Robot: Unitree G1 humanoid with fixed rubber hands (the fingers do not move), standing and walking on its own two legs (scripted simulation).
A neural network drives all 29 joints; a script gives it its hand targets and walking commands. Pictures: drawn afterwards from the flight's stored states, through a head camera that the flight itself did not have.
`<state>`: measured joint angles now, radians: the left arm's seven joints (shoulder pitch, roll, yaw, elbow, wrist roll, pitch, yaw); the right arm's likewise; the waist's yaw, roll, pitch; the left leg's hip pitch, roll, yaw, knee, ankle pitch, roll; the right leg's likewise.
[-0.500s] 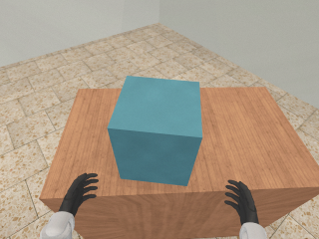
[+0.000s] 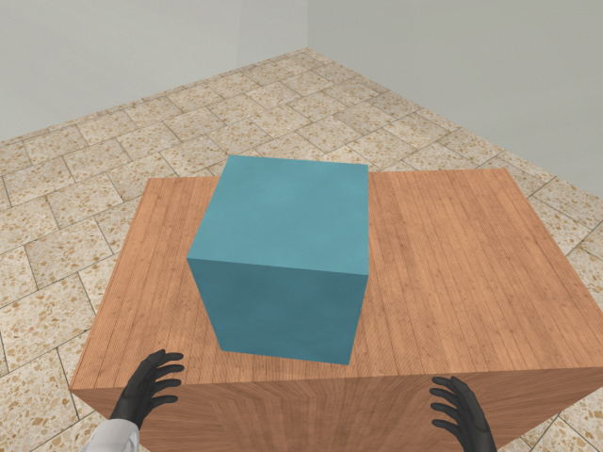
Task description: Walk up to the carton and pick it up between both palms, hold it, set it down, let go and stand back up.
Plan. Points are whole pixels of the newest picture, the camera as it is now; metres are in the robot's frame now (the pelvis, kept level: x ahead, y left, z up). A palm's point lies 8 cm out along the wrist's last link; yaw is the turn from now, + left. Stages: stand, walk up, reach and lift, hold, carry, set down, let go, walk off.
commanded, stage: set down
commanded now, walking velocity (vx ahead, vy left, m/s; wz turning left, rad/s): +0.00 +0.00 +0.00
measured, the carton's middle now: (290, 262) +0.38 +0.06 +0.01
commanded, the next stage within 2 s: let go in 0.30 s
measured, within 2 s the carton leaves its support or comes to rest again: neither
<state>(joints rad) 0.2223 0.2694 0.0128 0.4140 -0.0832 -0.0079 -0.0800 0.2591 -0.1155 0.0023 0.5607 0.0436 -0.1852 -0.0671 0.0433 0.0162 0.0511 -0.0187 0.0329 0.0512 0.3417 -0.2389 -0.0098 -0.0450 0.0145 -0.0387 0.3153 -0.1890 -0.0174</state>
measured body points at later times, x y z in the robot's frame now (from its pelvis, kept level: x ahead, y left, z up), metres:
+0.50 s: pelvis -0.02 -0.01 +0.00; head -0.03 -0.02 +0.45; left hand +0.18 +0.24 -0.04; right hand +0.17 -0.23 -0.09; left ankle -0.03 +0.12 -0.75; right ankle +0.00 -0.11 -0.75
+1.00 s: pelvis -0.03 +0.00 -0.01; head -0.02 -0.01 +0.44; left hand +0.18 +0.24 -0.04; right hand +0.08 -0.24 -0.13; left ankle -0.03 +0.12 -0.75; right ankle +0.00 -0.11 -0.75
